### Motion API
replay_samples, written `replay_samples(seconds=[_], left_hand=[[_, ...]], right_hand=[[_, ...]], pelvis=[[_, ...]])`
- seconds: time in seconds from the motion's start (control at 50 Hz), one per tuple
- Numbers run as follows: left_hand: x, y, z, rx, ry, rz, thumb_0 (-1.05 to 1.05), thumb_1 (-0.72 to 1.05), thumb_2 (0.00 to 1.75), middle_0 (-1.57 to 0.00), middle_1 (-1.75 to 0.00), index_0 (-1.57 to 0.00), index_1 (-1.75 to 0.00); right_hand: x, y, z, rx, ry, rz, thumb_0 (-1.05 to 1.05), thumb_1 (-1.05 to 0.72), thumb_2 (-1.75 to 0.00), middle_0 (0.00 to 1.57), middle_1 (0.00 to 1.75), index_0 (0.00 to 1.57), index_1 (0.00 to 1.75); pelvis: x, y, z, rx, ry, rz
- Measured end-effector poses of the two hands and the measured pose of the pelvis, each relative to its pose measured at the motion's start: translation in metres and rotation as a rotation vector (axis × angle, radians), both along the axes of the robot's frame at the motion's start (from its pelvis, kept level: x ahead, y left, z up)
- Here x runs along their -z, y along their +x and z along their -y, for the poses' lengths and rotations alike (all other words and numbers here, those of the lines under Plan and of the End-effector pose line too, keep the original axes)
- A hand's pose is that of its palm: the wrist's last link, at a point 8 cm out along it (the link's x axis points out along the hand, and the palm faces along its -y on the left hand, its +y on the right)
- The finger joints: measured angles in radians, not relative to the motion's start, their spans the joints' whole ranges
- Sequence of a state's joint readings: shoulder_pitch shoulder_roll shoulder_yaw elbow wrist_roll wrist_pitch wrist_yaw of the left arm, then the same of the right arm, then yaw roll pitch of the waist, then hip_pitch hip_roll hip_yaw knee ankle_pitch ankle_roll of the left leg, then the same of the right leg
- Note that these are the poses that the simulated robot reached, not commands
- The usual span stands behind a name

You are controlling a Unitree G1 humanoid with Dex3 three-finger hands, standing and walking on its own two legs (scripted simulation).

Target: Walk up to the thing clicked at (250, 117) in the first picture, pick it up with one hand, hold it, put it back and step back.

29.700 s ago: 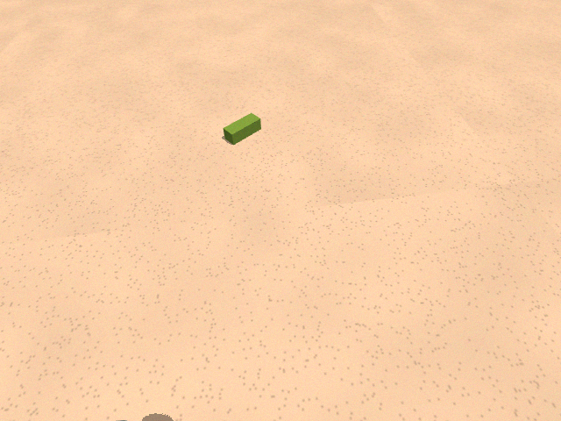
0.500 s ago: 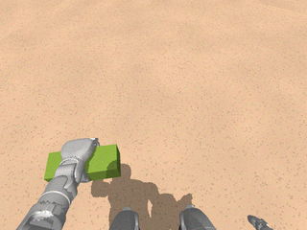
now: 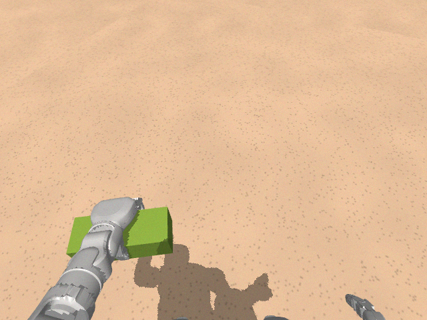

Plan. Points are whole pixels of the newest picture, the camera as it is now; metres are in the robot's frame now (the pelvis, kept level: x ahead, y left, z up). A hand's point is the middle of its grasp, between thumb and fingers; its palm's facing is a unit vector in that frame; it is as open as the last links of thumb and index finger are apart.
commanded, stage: hold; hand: left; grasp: from above
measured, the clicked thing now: (124, 235) +0.31 +0.23 -0.11
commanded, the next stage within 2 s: crouch in 1.68 s
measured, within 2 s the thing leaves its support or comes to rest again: neither
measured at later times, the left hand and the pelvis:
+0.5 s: hand (118, 226) +0.31 +0.22 -0.05, palm faces -0.46 -0.05 -0.88, open 11.1 cm; pelvis +0.01 +0.00 +0.01, yaw -1 degrees
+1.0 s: hand (117, 231) +0.29 +0.21 -0.03, palm faces -0.46 -0.05 -0.89, open 11.1 cm; pelvis +0.00 +0.00 +0.02, yaw +0 degrees
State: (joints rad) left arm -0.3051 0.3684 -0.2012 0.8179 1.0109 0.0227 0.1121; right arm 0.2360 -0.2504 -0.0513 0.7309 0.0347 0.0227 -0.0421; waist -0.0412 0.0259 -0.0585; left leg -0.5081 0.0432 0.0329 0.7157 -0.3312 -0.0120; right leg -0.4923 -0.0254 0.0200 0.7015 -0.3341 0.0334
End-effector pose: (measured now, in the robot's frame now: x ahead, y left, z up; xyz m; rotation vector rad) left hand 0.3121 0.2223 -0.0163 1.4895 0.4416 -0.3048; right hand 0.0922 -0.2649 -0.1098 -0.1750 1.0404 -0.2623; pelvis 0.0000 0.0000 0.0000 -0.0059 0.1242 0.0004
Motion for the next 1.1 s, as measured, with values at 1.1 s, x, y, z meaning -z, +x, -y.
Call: replay_samples(seconds=[1.1], left_hand=[[-0.050,-0.017,0.009,0.038,-0.010,0.007,0.00,-0.20,0.68,-0.59,-0.72,-0.63,-0.66]], right_hand=[[-0.026,0.033,-0.003,-0.038,0.033,0.103,0.01,-0.90,-0.89,0.20,0.29,0.20,0.30]], pelvis=[[-0.020,-0.004,0.005,0.008,0.010,0.105]])
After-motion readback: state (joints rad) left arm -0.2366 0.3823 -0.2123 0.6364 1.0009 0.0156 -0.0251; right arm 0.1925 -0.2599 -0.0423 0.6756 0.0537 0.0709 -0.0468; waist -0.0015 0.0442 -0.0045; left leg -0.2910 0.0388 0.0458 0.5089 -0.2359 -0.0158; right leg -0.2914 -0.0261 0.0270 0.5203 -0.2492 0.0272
